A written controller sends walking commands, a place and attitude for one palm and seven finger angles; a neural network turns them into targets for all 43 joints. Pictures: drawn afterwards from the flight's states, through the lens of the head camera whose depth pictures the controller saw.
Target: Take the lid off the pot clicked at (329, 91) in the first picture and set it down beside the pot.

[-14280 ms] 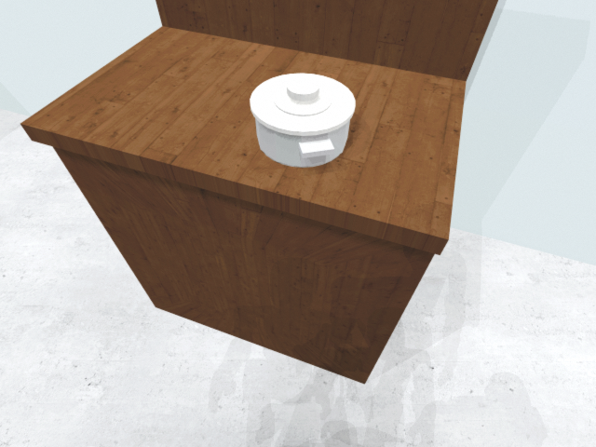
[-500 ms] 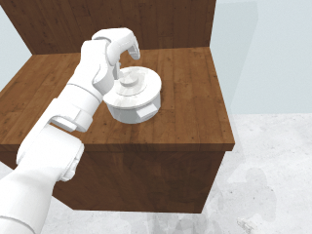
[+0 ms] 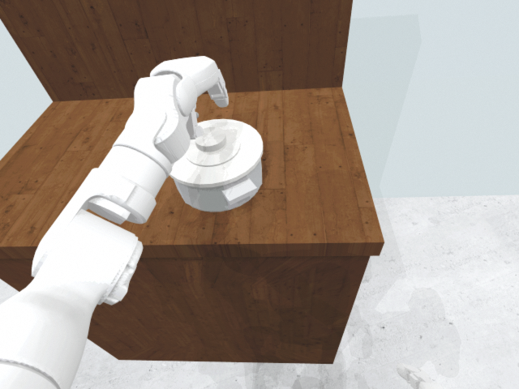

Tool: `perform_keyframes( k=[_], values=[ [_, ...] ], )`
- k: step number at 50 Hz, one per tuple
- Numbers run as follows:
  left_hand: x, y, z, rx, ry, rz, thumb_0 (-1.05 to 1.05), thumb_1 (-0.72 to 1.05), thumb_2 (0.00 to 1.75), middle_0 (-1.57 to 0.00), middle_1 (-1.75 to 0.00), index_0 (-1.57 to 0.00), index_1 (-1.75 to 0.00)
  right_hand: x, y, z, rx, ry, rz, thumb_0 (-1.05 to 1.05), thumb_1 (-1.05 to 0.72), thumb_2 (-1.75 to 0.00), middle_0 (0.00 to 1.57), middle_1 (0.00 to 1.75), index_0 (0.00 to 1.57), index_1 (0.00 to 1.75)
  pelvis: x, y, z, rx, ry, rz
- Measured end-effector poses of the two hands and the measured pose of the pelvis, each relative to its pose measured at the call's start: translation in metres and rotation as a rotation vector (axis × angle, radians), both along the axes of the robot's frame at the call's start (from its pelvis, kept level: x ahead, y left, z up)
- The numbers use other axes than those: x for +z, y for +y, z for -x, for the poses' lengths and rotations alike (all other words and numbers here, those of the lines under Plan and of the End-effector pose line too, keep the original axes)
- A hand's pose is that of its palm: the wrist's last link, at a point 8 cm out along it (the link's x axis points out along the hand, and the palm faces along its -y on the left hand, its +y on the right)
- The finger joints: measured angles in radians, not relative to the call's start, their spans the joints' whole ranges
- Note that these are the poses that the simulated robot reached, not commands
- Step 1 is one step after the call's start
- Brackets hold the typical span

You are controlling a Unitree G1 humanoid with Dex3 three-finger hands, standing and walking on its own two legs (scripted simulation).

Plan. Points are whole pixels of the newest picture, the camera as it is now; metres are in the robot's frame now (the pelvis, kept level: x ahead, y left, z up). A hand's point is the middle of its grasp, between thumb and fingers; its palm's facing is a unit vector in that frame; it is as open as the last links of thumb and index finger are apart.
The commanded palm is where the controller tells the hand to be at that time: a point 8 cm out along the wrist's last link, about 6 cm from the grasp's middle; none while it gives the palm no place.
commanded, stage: move the open hand above the knob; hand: left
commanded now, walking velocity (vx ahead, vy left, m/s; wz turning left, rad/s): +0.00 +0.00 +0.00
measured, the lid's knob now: (210, 139) +0.49 +0.10 +0.15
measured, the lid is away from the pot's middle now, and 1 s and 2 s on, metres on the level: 0.00 0.00 0.00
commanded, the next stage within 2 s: lower the open fingers around the knob in 0.44 s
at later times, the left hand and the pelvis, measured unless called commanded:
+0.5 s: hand (195, 115) +0.45 +0.10 +0.22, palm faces -0.25 -0.05 -0.97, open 10.2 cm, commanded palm +0.44 +0.10 +0.28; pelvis -0.01 +0.00 +0.00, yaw +1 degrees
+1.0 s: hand (204, 128) +0.46 +0.09 +0.19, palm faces -0.33 -0.09 -0.94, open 10.2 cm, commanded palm +0.44 +0.10 +0.25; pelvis +0.00 +0.00 +0.00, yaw +0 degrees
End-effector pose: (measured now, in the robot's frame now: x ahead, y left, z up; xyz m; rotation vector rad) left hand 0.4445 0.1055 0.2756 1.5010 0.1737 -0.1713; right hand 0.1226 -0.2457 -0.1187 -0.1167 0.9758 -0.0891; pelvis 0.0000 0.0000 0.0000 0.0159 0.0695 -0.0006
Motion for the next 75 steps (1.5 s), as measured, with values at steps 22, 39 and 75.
perform_keyframes(
  k=[22, 39, 75],
  values=[
    [0.005, -0.001, 0.008, -0.014, 0.019, -0.014, 0.0, -0.38, 1.63, -0.87, -0.08, -0.87, -0.08, 0.0, 0.008, 0.006, 0.019, 0.002, 0.007, 0.01, -0.91, -0.9, 0.2, 0.3, 0.2, 0.3, 0.0, 0.0, 0.013, 0.017, -0.008, 0.003],
    [-0.013, -0.009, -0.007, 0.002, 0.096, 0.018, 0.0, -0.38, 1.63, -0.86, -0.08, -0.86, -0.08, -0.011, -0.004, 0.041, -0.046, 0.097, 0.024, 0.01, -0.91, -0.9, 0.2, 0.3, 0.2, 0.3, 0.0, 0.005, 0.001, -0.002, 0.006, 0.002],
    [-0.04, -0.002, -0.013, 0.04, 0.168, 0.034, 0.0, -0.38, 1.63, -0.86, -0.08, -0.86, -0.08, -0.009, -0.009, 0.032, -0.054, 0.112, 0.052, 0.01, -0.91, -0.9, 0.2, 0.3, 0.2, 0.3, -0.002, -0.001, -0.001, 0.006, 0.012, 0.001]
  ],
)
